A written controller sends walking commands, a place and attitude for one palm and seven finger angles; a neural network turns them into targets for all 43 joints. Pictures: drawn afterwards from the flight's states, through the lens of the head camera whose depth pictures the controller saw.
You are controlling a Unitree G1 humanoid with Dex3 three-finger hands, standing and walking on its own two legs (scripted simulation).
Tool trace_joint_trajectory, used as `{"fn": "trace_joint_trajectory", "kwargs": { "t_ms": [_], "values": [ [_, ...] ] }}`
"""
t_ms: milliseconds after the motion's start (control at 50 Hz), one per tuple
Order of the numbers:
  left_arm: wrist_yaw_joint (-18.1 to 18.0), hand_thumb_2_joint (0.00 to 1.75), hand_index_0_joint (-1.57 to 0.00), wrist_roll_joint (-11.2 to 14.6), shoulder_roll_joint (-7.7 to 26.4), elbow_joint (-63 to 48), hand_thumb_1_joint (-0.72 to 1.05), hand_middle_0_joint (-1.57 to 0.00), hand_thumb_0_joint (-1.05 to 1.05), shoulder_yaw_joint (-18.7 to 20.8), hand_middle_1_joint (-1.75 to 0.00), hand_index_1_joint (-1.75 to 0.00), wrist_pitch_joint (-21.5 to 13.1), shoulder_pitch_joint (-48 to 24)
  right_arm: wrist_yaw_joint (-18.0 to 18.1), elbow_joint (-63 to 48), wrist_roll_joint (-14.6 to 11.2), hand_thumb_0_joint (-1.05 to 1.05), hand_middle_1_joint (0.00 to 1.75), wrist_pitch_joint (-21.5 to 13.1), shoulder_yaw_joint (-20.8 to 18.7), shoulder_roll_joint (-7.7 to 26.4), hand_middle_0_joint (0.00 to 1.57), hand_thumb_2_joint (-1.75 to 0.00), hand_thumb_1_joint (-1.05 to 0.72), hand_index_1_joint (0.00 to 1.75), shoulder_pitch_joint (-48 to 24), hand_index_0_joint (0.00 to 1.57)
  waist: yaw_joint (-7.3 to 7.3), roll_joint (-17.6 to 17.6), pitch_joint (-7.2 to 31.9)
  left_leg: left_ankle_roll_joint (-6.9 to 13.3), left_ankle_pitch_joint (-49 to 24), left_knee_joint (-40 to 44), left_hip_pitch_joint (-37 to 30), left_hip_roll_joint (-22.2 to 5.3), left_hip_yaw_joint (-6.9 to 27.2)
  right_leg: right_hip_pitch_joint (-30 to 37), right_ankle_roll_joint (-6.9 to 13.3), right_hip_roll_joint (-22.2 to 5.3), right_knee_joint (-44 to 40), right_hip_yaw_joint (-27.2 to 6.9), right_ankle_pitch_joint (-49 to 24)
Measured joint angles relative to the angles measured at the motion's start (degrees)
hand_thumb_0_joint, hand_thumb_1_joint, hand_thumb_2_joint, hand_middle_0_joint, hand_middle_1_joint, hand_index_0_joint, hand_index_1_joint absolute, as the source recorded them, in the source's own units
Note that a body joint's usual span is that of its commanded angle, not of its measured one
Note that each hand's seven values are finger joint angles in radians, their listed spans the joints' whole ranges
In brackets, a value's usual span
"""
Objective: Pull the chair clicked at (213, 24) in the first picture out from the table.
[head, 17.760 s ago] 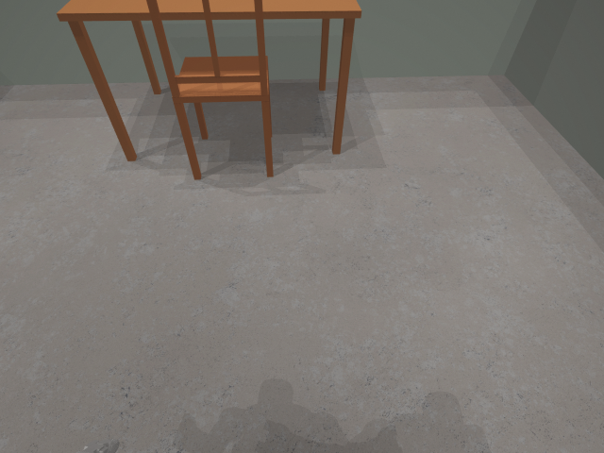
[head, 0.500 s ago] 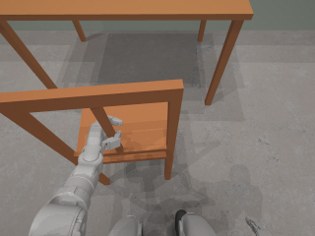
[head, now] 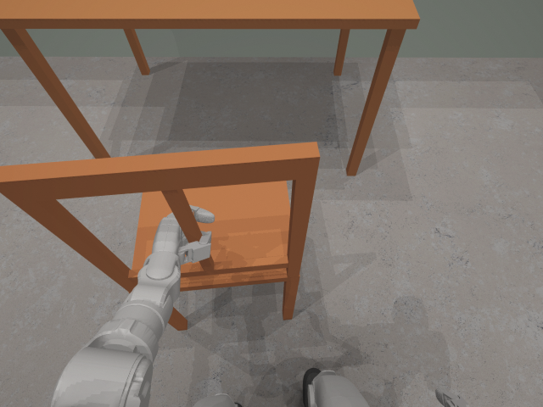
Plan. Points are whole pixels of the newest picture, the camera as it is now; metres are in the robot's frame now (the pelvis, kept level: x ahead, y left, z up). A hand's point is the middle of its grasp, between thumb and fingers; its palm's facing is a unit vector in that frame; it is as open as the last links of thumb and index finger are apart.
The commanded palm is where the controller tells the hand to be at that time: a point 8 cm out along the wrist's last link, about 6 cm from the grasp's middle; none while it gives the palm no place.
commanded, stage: stop walking, hand still on the chair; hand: left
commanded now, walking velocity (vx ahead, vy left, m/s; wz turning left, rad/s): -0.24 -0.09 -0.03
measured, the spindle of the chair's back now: (193, 234) +0.39 +0.14 -0.06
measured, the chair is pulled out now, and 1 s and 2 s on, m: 0.49 0.58 0.58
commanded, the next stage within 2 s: open the thumb and straighten the fingers in 1.00 s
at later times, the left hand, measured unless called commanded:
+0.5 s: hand (199, 294) +0.28 +0.12 -0.06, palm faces -0.02 -0.98 -0.19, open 5.5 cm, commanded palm +0.27 +0.17 -0.04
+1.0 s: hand (199, 296) +0.28 +0.12 -0.06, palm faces -0.05 -0.98 -0.18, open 5.5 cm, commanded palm +0.27 +0.17 -0.04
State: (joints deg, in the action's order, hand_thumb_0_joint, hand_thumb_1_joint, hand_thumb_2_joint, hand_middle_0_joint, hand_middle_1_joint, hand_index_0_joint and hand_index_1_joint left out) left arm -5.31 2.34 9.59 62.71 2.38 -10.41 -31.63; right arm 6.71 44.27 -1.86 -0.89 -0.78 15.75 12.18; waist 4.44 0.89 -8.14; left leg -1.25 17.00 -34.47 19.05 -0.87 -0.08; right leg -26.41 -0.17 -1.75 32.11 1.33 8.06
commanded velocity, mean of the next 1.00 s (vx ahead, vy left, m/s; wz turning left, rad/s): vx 0.01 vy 0.00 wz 0.00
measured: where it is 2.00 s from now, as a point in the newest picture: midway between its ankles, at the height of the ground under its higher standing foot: outside the picture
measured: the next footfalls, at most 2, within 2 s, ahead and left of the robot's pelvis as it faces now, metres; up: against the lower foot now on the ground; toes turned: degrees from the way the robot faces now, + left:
none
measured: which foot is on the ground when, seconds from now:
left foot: down 0.00-1.00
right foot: down 0.00-1.00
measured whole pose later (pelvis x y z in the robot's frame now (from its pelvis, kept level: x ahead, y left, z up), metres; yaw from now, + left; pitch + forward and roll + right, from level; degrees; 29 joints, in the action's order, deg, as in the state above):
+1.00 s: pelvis +0.02 +0.00 +0.01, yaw -4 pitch -1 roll +0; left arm -6.0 1.4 7.0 38.9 -3.6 -6.0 -2.7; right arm 5.9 38.7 -0.6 0.8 0.9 11.9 11.2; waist 0.9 1.2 -3.4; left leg -1.1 16.4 -26.3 8.7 -2.1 -3.0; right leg -13.9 -0.8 -0.9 26.7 -0.6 11.6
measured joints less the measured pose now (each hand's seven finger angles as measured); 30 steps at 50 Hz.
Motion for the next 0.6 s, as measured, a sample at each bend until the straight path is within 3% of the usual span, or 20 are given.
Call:
{"fn": "trace_joint_trajectory", "kwargs": {
  "t_ms": [40, 100, 160, 240, 340, 600],
  "values": [
    [0.06, 0.77, -0.49, 0.26, 0.06, -0.49, 0.67, -0.27, 0.06, -0.8, -1.23, -1.45, 0.42, 0.53, 0.2, -0.92, 0.07, 0.01, 0.3, 0.46, -0.2, 0.08, 0.2, -0.9, -0.91, 0.29, 0.72, 0.21, -0.96, -1.03, 0.0, 0.57, -0.9, 0.72, -0.41, 0.33, -1.24, -0.35, -0.47, -0.35, 0.22, -0.94, 0.89],
    [0.61, 0.76, -0.49, 0.47, -0.14, -1.3, 0.68, -0.26, 0.06, -1.49, -1.23, -1.45, 0.87, 1.87, 0.28, -2.23, 0.32, 0.01, 0.3, 0.69, -0.35, -0.28, 0.2, -0.9, -0.91, 0.29, 2.31, 0.2, -1.82, -0.22, 0.23, 0.64, 0.1, -0.26, -0.11, -0.72, -1.3, 0.89, -0.52, 0.28, 3.91, -0.66, 7.85],
    [1.04, 0.77, -0.49, 0.58, 0.27, -4.14, 0.68, -0.26, 0.06, -1.54, -1.24, -1.45, 1.84, 4.02, -0.62, -2.74, 0.41, 0.01, 0.3, 0.76, 0.08, -1.45, 0.2, -0.9, -0.91, 0.29, 2.85, 0.2, -2.8, 0.47, -0.37, -0.05, 0.7, -1.83, -0.14, -2.24, -1.26, 4.51, -0.14, 1.29, 0.74, -0.27, 2.49],
    [0.85, 0.79, -0.49, 0.73, 0.74, -9.03, 0.67, -0.28, 0.06, -0.68, -1.23, -1.45, 2.62, 8.46, -1.08, -3.76, 0.1, 0.01, 0.3, 0.76, 0.98, -3.14, 0.2, -0.9, -0.91, 0.29, 2.44, 0.2, -2.41, 0.94, -0.8, -0.87, 0.22, -1.48, -0.62, -3.25, -1.17, 4.88, 0.69, 2.27, 0.47, -0.08, 2.62],
    [0.31, 0.8, -0.49, 0.53, -0.52, -11.61, 0.66, -0.29, 0.07, -0.04, -1.22, -1.45, 2.26, 14.17, -0.88, -3.36, 0.48, 0.01, 0.3, 0.36, 1.37, -3.34, 0.2, -0.9, -0.9, 0.3, 2.52, 0.21, -2.1, 0.99, 1.12, -0.2, -0.54, 1.31, -2.52, -2.52, -1.4, 5.88, 0.82, 1.93, -0.65, -0.6, 2.54],
    [-0.14, 0.78, -0.49, -0.9, -2.59, -16.99, 0.67, -0.27, 0.07, -3.57, -1.23, -1.45, 2.7, 23.08, -0.07, -3.85, 0.83, 0.01, 0.3, 0.17, 0.49, -1.87, 0.2, -0.9, -0.91, 0.29, 0.11, 0.2, -3.13, 0.57, 3.85, -0.02, -1.5, 6.56, -8.16, -1.28, -2.77, 10.32, -0.3, 0.89, -3.89, -1.96, 2.68]
  ]
}}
